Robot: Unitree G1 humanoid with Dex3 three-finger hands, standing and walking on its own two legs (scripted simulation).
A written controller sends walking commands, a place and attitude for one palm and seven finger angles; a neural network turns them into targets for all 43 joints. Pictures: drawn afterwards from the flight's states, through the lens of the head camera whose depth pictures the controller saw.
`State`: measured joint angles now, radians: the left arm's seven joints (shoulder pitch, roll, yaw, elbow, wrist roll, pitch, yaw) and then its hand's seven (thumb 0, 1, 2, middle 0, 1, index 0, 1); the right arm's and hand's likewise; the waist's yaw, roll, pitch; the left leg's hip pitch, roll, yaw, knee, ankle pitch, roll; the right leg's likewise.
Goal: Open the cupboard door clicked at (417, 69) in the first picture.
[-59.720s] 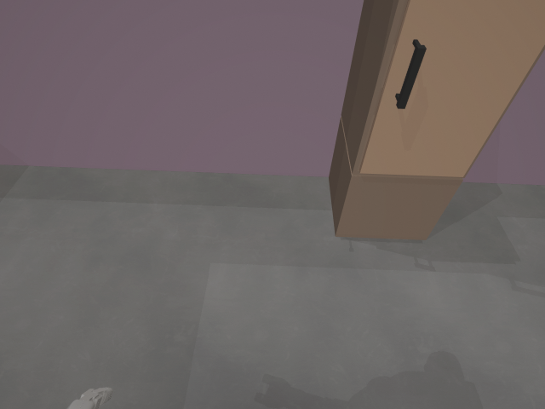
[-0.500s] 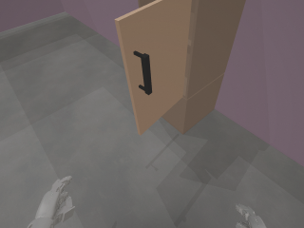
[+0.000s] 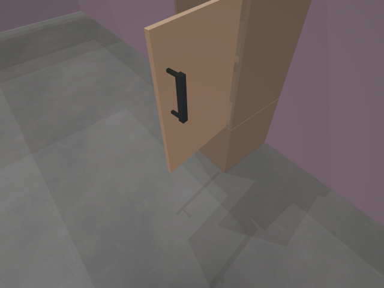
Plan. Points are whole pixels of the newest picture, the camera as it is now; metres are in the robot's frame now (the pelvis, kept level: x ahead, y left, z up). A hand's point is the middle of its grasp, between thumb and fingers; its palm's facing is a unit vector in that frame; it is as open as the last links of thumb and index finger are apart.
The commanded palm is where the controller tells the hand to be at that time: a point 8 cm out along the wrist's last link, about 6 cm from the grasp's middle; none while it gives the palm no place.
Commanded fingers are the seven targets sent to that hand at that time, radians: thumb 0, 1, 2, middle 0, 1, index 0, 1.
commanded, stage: let the arm hang, fingers relaxed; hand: left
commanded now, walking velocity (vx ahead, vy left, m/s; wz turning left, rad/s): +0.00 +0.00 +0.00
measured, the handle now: (177, 96) +0.62 +0.08 +0.04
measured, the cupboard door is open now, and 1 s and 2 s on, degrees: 97 97 97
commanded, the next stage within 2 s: look to check the result in 0.44 s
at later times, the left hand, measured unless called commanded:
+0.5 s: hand out of the picture +0.01 +0.17 -0.17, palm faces +0.03 -0.98 -0.18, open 7.3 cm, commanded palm none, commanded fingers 0.00 0.90 0.90 -0.20 -0.30 -0.20 -0.30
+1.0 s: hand out of the picture +0.04 +0.17 -0.17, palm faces +0.02 -0.98 -0.20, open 7.4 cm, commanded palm none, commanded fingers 0.00 0.90 0.90 -0.20 -0.30 -0.20 -0.30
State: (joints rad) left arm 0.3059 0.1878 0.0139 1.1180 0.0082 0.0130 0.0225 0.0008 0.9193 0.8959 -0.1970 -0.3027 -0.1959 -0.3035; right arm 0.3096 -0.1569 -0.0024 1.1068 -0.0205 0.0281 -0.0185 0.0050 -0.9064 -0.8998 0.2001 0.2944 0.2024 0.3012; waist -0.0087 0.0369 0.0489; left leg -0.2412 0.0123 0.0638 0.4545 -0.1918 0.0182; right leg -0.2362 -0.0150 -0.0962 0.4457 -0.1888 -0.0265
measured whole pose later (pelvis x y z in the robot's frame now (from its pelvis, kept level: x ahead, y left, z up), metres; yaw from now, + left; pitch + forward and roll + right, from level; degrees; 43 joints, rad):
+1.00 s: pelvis +0.03 +0.00 +0.00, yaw +0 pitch -1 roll +0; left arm 0.25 0.14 0.01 1.15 0.01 -0.02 0.03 0.00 0.91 0.90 -0.20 -0.30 -0.20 -0.30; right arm 0.24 -0.15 0.00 1.15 -0.02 0.00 -0.03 0.00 -0.91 -0.90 0.20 0.29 0.20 0.30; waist -0.01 0.01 0.05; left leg -0.15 0.01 0.07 0.38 -0.21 0.01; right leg -0.16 -0.02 -0.09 0.40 -0.21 -0.02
